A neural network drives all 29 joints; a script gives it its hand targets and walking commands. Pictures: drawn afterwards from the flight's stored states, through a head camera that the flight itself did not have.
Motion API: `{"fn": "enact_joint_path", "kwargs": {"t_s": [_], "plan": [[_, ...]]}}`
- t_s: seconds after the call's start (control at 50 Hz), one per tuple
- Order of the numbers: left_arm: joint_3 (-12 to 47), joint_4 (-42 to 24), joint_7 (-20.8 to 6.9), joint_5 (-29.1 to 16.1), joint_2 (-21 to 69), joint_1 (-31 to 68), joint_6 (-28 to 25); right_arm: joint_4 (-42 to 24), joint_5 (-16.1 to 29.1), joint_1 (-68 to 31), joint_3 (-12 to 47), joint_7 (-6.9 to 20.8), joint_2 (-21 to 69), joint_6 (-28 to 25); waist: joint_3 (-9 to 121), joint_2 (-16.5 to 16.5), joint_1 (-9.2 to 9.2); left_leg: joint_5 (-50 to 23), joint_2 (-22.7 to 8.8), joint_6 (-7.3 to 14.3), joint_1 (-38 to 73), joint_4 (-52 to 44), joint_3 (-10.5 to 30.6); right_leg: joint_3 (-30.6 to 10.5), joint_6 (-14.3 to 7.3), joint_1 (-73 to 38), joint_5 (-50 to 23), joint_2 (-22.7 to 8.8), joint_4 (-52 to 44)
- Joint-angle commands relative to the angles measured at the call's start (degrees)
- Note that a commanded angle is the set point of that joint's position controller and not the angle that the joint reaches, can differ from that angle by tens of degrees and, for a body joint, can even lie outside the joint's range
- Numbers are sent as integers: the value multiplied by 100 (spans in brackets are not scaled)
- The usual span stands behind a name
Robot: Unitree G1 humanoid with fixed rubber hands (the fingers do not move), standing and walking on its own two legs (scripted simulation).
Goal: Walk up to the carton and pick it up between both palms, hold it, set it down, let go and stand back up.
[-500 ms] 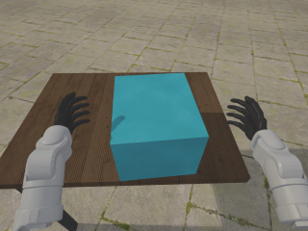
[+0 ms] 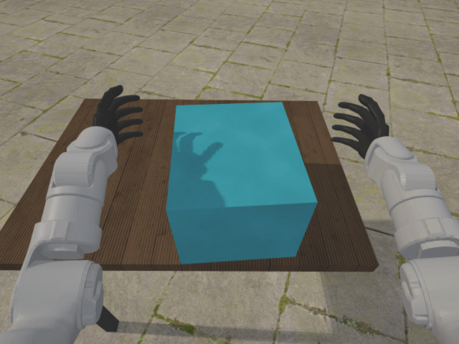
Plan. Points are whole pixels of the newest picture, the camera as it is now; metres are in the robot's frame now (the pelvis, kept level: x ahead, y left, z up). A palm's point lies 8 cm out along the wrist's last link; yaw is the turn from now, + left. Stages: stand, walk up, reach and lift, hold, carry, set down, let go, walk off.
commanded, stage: reach and lift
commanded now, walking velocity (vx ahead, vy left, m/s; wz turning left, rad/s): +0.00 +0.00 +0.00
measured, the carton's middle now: (234, 178) +0.47 +0.02 +0.02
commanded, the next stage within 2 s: none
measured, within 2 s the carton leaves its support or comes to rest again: neither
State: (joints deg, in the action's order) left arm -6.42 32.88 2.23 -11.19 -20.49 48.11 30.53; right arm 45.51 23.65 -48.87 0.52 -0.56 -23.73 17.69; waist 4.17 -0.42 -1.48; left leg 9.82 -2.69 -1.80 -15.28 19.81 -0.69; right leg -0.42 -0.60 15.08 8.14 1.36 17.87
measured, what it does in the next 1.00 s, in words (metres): stands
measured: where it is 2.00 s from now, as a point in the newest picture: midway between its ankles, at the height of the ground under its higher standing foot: outside the picture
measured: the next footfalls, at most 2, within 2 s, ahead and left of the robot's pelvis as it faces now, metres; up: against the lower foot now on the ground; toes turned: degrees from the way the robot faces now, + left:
none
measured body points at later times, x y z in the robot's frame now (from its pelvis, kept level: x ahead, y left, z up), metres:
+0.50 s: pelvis +0.00 +0.00 +0.00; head +0.03 +0.00 +0.45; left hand +0.43 +0.23 +0.11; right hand +0.45 -0.18 +0.10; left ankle +0.00 +0.14 -0.75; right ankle +0.01 -0.11 -0.75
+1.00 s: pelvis -0.02 +0.00 -0.02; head +0.04 +0.00 +0.43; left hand +0.44 +0.21 +0.08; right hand +0.45 -0.19 +0.07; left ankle +0.00 +0.14 -0.75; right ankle +0.00 -0.11 -0.75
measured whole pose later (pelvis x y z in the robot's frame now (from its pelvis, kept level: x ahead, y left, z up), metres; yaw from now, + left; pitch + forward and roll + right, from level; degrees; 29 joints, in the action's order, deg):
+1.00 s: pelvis -0.02 +0.00 -0.02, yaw +0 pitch +19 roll -1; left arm 4.0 84.0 2.8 -17.5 -14.8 59.9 -15.0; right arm 77.2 22.8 -57.1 8.3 -0.7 -18.5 -9.7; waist 13.6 0.9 -2.2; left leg 11.4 -2.6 -1.8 -37.7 30.2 -0.1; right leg 0.0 -0.5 37.6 10.0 1.3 28.6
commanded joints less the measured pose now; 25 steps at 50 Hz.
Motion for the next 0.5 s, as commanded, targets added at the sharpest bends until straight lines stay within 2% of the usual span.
{"fn": "enact_joint_path", "kwargs": {"t_s": [0.0, 0.06, 0.1, 0.14, 0.16, 0.18, 0.2, 0.26, 0.28, 0.3, 0.36, 0.38, 0.44, 0.46, 0.48], "plan": [[-133, -45, -33, 38, -763, 2380, -460, -195, -21, -2570, -53, -16, -929, -302, 2483, 1, 40, -1656, 332, -13, 726, 117, -100, 21, 166, -1254, -2063, 127, 151], [-119, 625, -53, 48, -839, 2716, -708, 94, -80, -2836, 50, -66, -832, -379, 2416, -67, 3, -1492, 355, 7, 443, 95, -117, 11, 211, -1287, -2096, 98, 183], [-32, 731, -38, 57, -800, 2886, -911, 150, -138, -2942, -17, -130, -762, -526, 2703, 10, 89, -1619, 376, -45, 479, 157, -109, 44, 202, -1333, -2289, 106, 217], [-51, 837, -13, 146, -779, 2946, -1109, 412, -128, -2907, 37, -157, -677, -629, 2901, 150, 39, -1836, 387, -86, 553, 198, -113, 40, 195, -1321, -2436, 112, 233], [12, 1082, -32, 89, -715, 2891, -1189, 621, -115, -2855, 121, -142, -613, -650, 2756, 81, 58, -1871, 385, -98, 547, 222, -104, 71, 196, -1301, -2495, 112, 239], [-124, 1357, -55, 182, -754, 2761, -1299, 688, -135, -2754, 195, -153, -543, -717, 2805, 46, -47, -1870, 404, -84, 461, 218, -129, 19, 207, -1381, -2569, 103, 227], [-104, 1647, -86, 191, -693, 2615, -1371, 868, -120, -2666, 286, -156, -513, -746, 2523, -5, -43, -1768, 416, -69, 378, 193, -147, 26, 229, -1364, -2488, 101, 215], [-26, 1723, -90, 227, -551, 2613, -1797, 892, -239, -2717, 196, -191, -496, -1118, 2695, 57, -17, -1931, 384, -117, 450, 260, -136, 85, 209, -1251, -2454, 133, 226], [8, 1925, -107, 224, -494, 2564, -1987, 941, -345, -2648, 139, -214, -439, -1254, 2688, 68, 45, -1969, 384, -140, 476, 278, -126, 72, 218, -1162, -2492, 124, 236], [-36, 1783, -90, 285, -421, 2506, -2144, 924, -362, -2596, 186, -216, -392, -1417, 2837, 148, 10, -2265, 371, -203, 556, 346, -145, 146, 189, -1154, -2557, 169, 250], [40, 2170, -48, 336, -328, 2592, -2575, 1326, -398, -2663, 194, -164, -382, -1748, 2816, 170, -64, -2234, 337, -207, 568, 387, -146, 177, 157, -866, -2263, 167, 233], [62, 1962, -26, 274, -333, 2655, -2758, 1170, -420, -2687, 172, -161, -411, -1899, 2977, 181, -47, -2275, 333, -235, 598, 454, -163, 214, 167, -826, -2302, 170, 239], [173, 2444, 10, 209, -309, 2763, -3314, 1374, -517, -2733, 145, -152, -333, -2248, 3344, 76, -5, -2011, 310, -213, 373, 498, -192, 217, 170, -691, -2091, 164, 288], [211, 2632, 30, 163, -294, 2791, -3454, 1432, -485, -2706, 207, -127, -319, -2316, 3253, 75, -61, -1962, 296, -209, 238, 520, -203, 196, 157, -615, -2015, 153, 312], [303, 2739, 45, 87, -236, 2844, -3608, 1511, -454, -2735, 218, -109, -306, -2412, 3331, 60, -13, -1935, 266, -223, 212, 548, -206, 245, 170, -448, -1898, 162, 352]]}}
